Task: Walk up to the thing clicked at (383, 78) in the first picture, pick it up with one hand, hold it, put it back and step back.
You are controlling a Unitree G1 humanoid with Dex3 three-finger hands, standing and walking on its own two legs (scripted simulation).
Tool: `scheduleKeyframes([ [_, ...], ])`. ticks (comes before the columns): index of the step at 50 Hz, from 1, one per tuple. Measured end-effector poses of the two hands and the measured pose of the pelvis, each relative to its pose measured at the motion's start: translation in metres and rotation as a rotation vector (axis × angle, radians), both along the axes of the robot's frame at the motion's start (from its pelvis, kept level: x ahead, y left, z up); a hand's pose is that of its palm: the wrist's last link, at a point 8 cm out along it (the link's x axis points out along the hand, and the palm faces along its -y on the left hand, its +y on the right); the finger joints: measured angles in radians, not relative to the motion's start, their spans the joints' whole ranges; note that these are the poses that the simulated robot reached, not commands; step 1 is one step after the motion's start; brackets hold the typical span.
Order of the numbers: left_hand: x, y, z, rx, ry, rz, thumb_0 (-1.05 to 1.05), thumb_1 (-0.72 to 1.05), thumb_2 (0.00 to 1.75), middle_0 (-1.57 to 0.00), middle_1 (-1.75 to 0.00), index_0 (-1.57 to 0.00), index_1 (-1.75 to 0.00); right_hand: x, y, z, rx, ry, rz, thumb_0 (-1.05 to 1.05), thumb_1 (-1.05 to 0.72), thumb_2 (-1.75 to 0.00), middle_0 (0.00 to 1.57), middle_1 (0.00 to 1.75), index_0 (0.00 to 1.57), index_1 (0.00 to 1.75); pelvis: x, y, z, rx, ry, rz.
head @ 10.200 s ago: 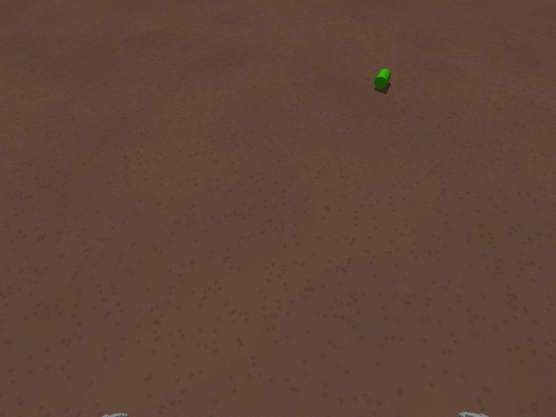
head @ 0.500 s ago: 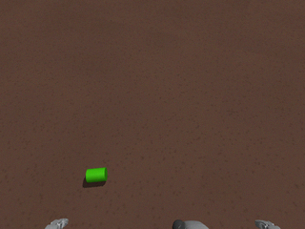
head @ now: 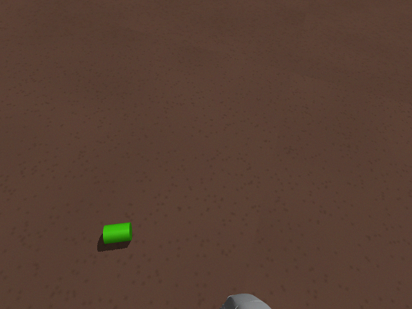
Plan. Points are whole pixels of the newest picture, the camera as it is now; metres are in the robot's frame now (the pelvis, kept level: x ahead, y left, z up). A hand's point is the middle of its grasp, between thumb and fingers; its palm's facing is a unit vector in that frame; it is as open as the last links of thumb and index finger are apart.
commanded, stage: walk up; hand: left
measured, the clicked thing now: (118, 232) +0.51 +0.36 -0.74
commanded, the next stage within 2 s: stand in 1.56 s
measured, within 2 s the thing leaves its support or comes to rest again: neither
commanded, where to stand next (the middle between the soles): +0.16 +0.01 m, yaw +4 degrees
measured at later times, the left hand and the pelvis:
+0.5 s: hand (129, 278) +0.19 +0.17 -0.14, palm faces -0.02 -0.93 -0.36, open 7.4 cm; pelvis +0.04 -0.07 -0.01, yaw +1 degrees
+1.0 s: hand out of the picture +0.06 +0.26 -0.18, palm faces +0.05 -0.93 -0.37, open 7.4 cm; pelvis +0.01 -0.02 -0.01, yaw +4 degrees
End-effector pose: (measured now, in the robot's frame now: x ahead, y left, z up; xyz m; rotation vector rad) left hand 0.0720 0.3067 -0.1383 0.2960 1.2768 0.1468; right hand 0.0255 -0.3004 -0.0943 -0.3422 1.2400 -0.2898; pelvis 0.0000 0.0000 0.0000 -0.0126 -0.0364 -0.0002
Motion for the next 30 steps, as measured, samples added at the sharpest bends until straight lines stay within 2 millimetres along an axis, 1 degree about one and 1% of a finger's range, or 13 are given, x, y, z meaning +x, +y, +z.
scheduleKeyframes([
  [2, 0.005, 0.001, 0.006, 0.011, -0.004, -0.014, 0.01, 0.90, 0.89, -0.21, -0.30, -0.20, -0.30, -0.005, -0.006, 0.002, -0.002, -0.015, -0.015, 0.00, -0.90, -0.90, 0.21, 0.30, 0.21, 0.30, 0.003, -0.003, 0.001, 0.002, -0.003, -0.005],
  [4, 0.016, -0.001, 0.012, 0.023, -0.025, -0.028, 0.01, 0.90, 0.89, -0.21, -0.30, -0.20, -0.30, -0.011, -0.014, 0.002, -0.005, -0.011, -0.027, 0.00, -0.90, -0.90, 0.21, 0.30, 0.21, 0.30, 0.007, -0.007, 0.002, 0.005, -0.008, -0.008],
  [9, 0.053, -0.014, 0.028, 0.051, -0.104, -0.079, 0.01, 0.90, 0.89, -0.21, -0.30, -0.20, -0.30, -0.021, -0.042, -0.005, -0.002, 0.022, -0.042, 0.00, -0.90, -0.90, 0.21, 0.30, 0.20, 0.30, 0.019, -0.024, -0.002, 0.019, -0.027, -0.023],
  [12, 0.078, -0.029, 0.032, 0.080, -0.152, -0.103, 0.01, 0.90, 0.89, -0.20, -0.30, -0.20, -0.30, -0.016, -0.062, -0.019, 0.009, 0.041, -0.052, 0.00, -0.90, -0.90, 0.21, 0.30, 0.20, 0.30, 0.031, -0.039, -0.010, 0.032, -0.032, -0.032],
  [14, 0.091, -0.043, 0.032, 0.098, -0.183, -0.099, 0.01, 0.90, 0.89, -0.20, -0.30, -0.20, -0.30, -0.008, -0.073, -0.032, 0.022, 0.052, -0.062, 0.01, -0.90, -0.90, 0.21, 0.30, 0.20, 0.30, 0.036, -0.050, -0.016, 0.014, -0.042, -0.026],
  [15, 0.095, -0.051, 0.033, 0.100, -0.197, -0.097, 0.01, 0.90, 0.89, -0.20, -0.30, -0.20, -0.30, -0.002, -0.075, -0.036, 0.030, 0.056, -0.063, 0.01, -0.90, -0.90, 0.21, 0.30, 0.20, 0.30, 0.038, -0.054, -0.016, 0.007, -0.044, -0.021],
  [19, 0.104, -0.079, 0.038, 0.083, -0.223, -0.092, 0.01, 0.90, 0.89, -0.21, -0.30, -0.20, -0.30, 0.026, -0.075, -0.044, 0.074, 0.049, -0.030, 0.01, -0.90, -0.90, 0.20, 0.30, 0.20, 0.30, 0.042, -0.064, -0.012, 0.020, -0.037, -0.015],
  [22, 0.108, -0.093, 0.040, 0.066, -0.238, -0.075, 0.01, 0.90, 0.89, -0.21, -0.30, -0.20, -0.30, 0.042, -0.074, -0.048, 0.093, 0.049, 0.004, 0.01, -0.90, -0.90, 0.20, 0.30, 0.20, 0.30, 0.044, -0.068, -0.011, 0.016, -0.031, 0.001],
  [26, 0.109, -0.095, 0.037, 0.057, -0.248, -0.045, 0.01, 0.90, 0.89, -0.21, -0.30, -0.20, -0.30, 0.053, -0.074, -0.050, 0.087, 0.064, 0.035, 0.00, -0.90, -0.90, 0.20, 0.30, 0.20, 0.30, 0.042, -0.068, -0.012, 0.017, -0.023, 0.014],
  [30, 0.104, -0.084, 0.029, 0.060, -0.237, -0.023, 0.01, 0.90, 0.89, -0.21, -0.30, -0.20, -0.30, 0.055, -0.074, -0.046, 0.054, 0.085, 0.056, 0.00, -0.90, -0.90, 0.20, 0.30, 0.20, 0.30, 0.036, -0.063, -0.016, 0.017, -0.005, 0.030],
])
